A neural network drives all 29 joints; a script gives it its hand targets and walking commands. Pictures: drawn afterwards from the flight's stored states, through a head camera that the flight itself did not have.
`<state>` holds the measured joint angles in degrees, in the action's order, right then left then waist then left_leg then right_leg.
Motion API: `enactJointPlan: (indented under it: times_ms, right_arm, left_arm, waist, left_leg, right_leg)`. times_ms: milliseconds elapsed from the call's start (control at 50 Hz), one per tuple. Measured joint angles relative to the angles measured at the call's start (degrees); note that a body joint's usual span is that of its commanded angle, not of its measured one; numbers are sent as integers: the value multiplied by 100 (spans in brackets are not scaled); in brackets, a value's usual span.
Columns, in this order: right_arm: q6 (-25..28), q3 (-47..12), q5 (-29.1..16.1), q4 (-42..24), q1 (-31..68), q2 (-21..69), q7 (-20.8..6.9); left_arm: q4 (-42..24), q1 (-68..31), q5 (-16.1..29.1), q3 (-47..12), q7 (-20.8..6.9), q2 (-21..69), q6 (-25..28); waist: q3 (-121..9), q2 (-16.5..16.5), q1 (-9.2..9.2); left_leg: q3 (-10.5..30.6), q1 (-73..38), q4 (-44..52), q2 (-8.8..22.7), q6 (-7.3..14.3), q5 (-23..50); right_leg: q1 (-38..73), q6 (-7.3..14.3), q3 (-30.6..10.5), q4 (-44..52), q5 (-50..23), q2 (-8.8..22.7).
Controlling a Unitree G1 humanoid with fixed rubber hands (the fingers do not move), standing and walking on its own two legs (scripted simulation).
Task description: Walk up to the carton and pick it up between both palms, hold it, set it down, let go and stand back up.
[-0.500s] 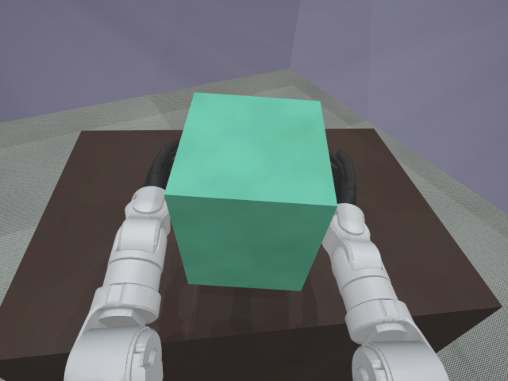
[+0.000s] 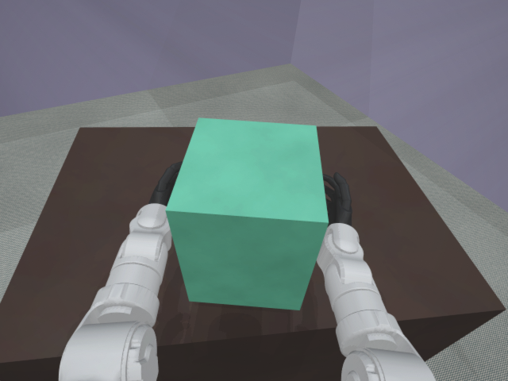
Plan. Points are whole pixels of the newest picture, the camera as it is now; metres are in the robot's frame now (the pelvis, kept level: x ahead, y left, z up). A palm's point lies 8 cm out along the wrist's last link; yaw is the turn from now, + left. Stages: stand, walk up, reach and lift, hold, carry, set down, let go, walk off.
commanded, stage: set down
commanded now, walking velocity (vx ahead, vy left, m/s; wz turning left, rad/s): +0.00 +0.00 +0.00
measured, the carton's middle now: (250, 216) +0.39 -0.03 +0.06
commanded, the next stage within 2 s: none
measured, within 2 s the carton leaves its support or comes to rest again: rests again in 1.44 s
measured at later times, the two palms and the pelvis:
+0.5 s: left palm (163, 203) +0.43 +0.12 +0.06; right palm (328, 222) +0.37 -0.16 +0.06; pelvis +0.02 +0.00 +0.00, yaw +0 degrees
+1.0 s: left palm (168, 214) +0.44 +0.12 +0.01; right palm (320, 235) +0.38 -0.16 +0.02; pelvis +0.03 +0.00 +0.00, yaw +0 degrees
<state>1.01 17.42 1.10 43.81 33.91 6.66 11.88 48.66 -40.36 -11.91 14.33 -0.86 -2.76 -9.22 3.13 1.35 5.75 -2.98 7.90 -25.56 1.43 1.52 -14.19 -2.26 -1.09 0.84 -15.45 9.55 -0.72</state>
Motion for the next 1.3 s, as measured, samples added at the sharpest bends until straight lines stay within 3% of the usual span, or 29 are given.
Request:
enactJointPlan:
  times_ms: [180,600,880,1300]
  right_arm:
    - [256,243,297,150,-2,97,-12]
    - [559,510,425,453,-22,281,-9]
    - [1189,776,629,875,-22,351,-9]
    - [2477,801,672,1558,-38,354,55]
  left_arm:
    - [390,-166,0,1,-31,-59,295]
    - [875,-174,0,0,-110,-193,662]
    - [1306,-286,1,0,-129,-253,1143]
    - [1962,-296,1,0,-121,-374,2416]
  waist:
    - [-30,0,0]
    - [-28,0,0]
    - [-33,0,0]
    - [-428,0,0]
  left_leg:
    - [0,6,0,-10,0,-56]
    - [0,137,1,-23,0,-157]
    - [0,499,1,-24,1,-150]
    - [0,1462,1,-24,1,-67]
  right_leg:
    - [-1,-11,0,9,50,10]
    - [-137,-23,0,0,145,22]
    - [-536,-23,1,-78,169,24]
    - [-1598,-23,0,-285,154,26]
